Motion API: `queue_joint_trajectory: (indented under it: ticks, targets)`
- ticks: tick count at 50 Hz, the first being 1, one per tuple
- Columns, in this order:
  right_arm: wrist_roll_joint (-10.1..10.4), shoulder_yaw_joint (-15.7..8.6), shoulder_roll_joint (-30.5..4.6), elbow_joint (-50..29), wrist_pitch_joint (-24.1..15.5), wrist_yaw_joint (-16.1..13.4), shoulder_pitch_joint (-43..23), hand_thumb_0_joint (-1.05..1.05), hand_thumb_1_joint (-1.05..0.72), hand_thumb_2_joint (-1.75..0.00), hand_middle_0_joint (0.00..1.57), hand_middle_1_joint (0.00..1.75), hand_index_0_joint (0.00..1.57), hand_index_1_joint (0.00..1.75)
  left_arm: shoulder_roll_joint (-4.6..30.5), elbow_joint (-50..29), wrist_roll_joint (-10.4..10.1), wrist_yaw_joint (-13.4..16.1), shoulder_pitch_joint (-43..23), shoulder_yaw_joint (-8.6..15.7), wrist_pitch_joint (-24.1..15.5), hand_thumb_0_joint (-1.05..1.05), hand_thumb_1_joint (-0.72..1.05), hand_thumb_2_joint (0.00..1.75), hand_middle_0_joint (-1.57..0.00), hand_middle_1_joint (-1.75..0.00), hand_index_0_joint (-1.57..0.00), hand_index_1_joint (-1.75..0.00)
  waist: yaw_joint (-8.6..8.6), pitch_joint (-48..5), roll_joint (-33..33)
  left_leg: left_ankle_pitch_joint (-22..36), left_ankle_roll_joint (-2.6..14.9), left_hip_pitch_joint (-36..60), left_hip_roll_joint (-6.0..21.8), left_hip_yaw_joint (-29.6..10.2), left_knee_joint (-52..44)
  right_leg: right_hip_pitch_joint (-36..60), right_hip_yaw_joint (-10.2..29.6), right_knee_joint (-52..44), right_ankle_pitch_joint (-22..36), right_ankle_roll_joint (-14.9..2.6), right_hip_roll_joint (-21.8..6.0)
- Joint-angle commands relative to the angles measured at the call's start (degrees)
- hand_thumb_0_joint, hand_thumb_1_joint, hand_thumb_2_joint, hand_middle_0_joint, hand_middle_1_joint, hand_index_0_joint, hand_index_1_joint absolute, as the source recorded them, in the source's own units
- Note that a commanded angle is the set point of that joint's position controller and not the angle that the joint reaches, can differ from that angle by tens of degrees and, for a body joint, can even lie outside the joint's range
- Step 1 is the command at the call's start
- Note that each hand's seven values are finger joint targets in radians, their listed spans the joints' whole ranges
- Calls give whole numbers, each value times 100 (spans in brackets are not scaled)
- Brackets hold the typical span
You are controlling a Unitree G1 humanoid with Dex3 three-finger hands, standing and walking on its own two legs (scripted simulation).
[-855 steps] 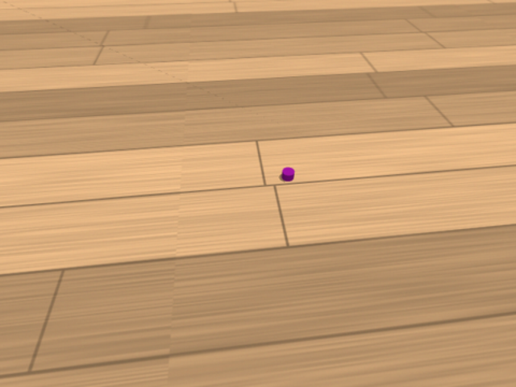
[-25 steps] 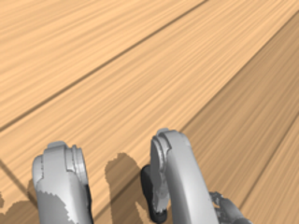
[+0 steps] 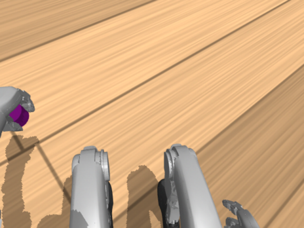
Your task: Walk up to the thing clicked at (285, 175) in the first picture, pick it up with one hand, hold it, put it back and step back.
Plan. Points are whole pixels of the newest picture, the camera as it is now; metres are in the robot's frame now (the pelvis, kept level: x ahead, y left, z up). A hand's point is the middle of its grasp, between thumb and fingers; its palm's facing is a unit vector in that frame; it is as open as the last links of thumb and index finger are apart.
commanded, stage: lift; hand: left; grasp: from above
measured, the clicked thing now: (11, 114) +0.41 +0.38 -0.13
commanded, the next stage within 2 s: hold in 1.16 s
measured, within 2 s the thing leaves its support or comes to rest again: neither
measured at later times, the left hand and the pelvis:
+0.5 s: hand out of the picture +0.33 +0.33 +0.12, palm faces -0.42 -0.15 -0.90, open 7.1 cm; pelvis +0.01 +0.00 +0.19, yaw +5 degrees
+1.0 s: hand out of the picture +0.34 +0.29 +0.24, palm faces -0.43 -0.12 -0.90, open 7.1 cm; pelvis +0.05 +0.01 +0.31, yaw +6 degrees
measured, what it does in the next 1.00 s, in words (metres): rises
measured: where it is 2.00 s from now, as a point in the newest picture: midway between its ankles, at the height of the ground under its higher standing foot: (137, 218)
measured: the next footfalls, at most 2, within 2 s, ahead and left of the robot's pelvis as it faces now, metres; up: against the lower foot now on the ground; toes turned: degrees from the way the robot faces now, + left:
none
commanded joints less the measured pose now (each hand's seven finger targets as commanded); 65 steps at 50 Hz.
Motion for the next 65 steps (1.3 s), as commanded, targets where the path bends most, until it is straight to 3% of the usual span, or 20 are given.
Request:
queue_joint_trajectory:
  ticks: [1, 7, 13, 18, 19, 26, 32, 34, 37, 40, 45, 49, 51, 55, 61, 63, 65]
  targets:
    - [97, -524, -1245, -393, -147, -176, 714, 0, -90, -90, 20, 30, 20, 30, 1870, -1682, -286, 256, -1550, 568, 40, 0, 72, 51, -100, -65, -106, -58, 163, -3742, 1594, -32, 17, 3813, -81, 74, -2299, 1485, -219, -1745, 568, -438, 163]
    - [217, -569, -1200, -443, -237, -321, 610, 0, -89, -90, 20, 30, 20, 30, 1524, -2246, -448, 229, -1025, 413, 247, 0, 70, 52, -95, -71, -102, -64, 219, -3718, 1636, 4, -1, 4666, -45, -71, -3096, 2142, -179, -2257, 703, -387, 119]
    - [319, -561, -1092, -476, -317, -484, 479, 0, -89, -89, 20, 30, 20, 30, 1180, -2765, -627, 318, -413, 316, 584, 0, 65, 51, -90, -74, -98, -65, 273, -3641, 1377, 103, -17, 5545, -63, 38, -3961, 3206, -52, -3252, 779, -346, 102]
    - [371, -514, -967, -377, -396, -614, 427, 0, -90, -90, 20, 30, 20, 30, 1066, -2913, -528, 404, -216, 218, 780, 0, 61, 57, -88, -77, -95, -70, 254, -3345, 1306, 299, -36, 6233, -93, 147, -4627, 4066, 69, -4057, 902, -346, 92]
    - [379, -505, -907, -363, -411, -636, 421, 0, -90, -90, 20, 30, 20, 30, 835, -2786, -517, 414, -69, 75, 811, 0, 63, 57, -88, -78, -96, -70, 203, -3189, 1150, 363, -29, 6288, -115, 218, -4704, 4227, 102, -4286, 913, -350, 95]
    - [448, -475, -837, -223, -636, -746, 436, 0, -90, -90, 20, 30, 20, 30, 257, -2144, -478, 471, 203, -341, 954, 0, 65, 55, -87, -80, -96, -72, 170, -2113, 867, 188, -65, 6896, -109, 196, -5883, 5162, 213, -5334, 882, -354, 104]
    - [465, -479, -756, -250, -822, -793, 543, 0, -90, -90, 20, 30, 20, 30, -211, -1978, -434, 495, 240, -721, 924, 0, 63, 50, -85, -81, -95, -72, 133, -1907, 807, 523, -107, 7618, -155, 334, -6569, 6026, 324, -6184, 1141, -368, 110]
    - [475, -497, -761, -240, -865, -801, 572, 0, -90, -90, 20, 30, 20, 30, -127, -1941, -414, 565, 217, -624, 898, 0, 63, 50, -85, -82, -94, -72, 201, -1889, 773, 584, -112, 7871, -162, 349, -6824, 6281, 346, -6431, 1183, -363, 114]
    - [475, -476, -717, -210, -920, -790, 605, 0, -90, -90, 20, 30, 20, 30, -291, -1817, -281, 759, -51, -772, 883, 0, 63, 51, -86, -83, -95, -73, 168, -1729, 752, 755, -126, 8205, -222, 466, -7073, 6550, 370, -6770, 1275, -367, 120]
    - [482, -498, -707, -137, -956, -779, 671, 0, -90, -90, 20, 30, 20, 30, -249, -1751, -190, 1016, -247, -745, 917, 0, 65, 49, -86, -82, -96, -72, 173, -1724, 688, 1103, -128, 8494, -262, 596, -7250, 6893, 459, -7109, 1484, -368, 101]
    - [484, -552, -746, -45, -980, -734, 704, 0, -90, -90, 20, 30, 20, 30, -301, -1444, -92, 1229, -265, -769, 1117, 0, 62, 52, -83, -84, -93, -74, 299, -1727, 748, 1519, -195, 9159, -205, 527, -7804, 7402, 430, -7406, 1877, -367, 95]
    - [484, -569, -695, -26, -959, -707, 707, 0, -90, -90, 20, 30, 20, 30, -718, -1175, -196, 1213, -112, -1075, 1322, 0, 60, 54, -83, -83, -92, -74, 274, -1467, 463, 1734, -181, 9333, -266, 592, -8063, 7796, 477, -7820, 2052, -346, 96]
    - [486, -592, -715, -5, -950, -706, 736, 0, -89, -89, 20, 30, 20, 30, -651, -1084, -286, 1169, -68, -1026, 1403, 0, 63, 51, -85, -81, -94, -71, 313, -1402, 357, 1878, -175, 9413, -275, 618, -8187, 8044, 495, -7983, 2171, -331, 92]
    - [500, -594, -666, -49, -935, -713, 695, 0, -90, -90, 20, 30, 20, 30, -913, -1049, -399, 1010, 56, -1245, 1460, 0, 63, 49, -86, -79, -95, -70, 301, -1298, 254, 2101, -158, 9677, -300, 688, -8390, 8335, 526, -8275, 2394, -301, 76]
    - [504, -609, -661, -42, -878, -735, 707, 0, -90, -89, 20, 30, 20, 30, -763, -1500, -356, 919, -196, -1133, 1355, 0, 60, 53, -85, -79, -93, -70, 411, -1589, 438, 2867, -194, 10303, -310, 723, -8638, 8815, 512, -8423, 3009, -323, 73]
    - [508, -625, -670, -17, -855, -747, 721, 0, -89, -89, 20, 30, 20, 30, -752, -1675, -293, 976, -365, -1121, 1334, 0, 57, 54, -83, -78, -91, -70, 370, -1682, 549, 3118, -218, 10568, -294, 730, -8712, 8836, 497, -8460, 3197, -333, 75]
    - [505, -632, -674, 14, -825, -753, 722, 0, -89, -89, 20, 30, 20, 30, -830, -1625, -241, 1028, -298, -1153, 1371, 0, 56, 45, -81, -74, -90, -64, 369, -1614, 420, 3335, -205, 10640, -298, 740, -8745, 8981, 503, -8537, 3403, -317, 73]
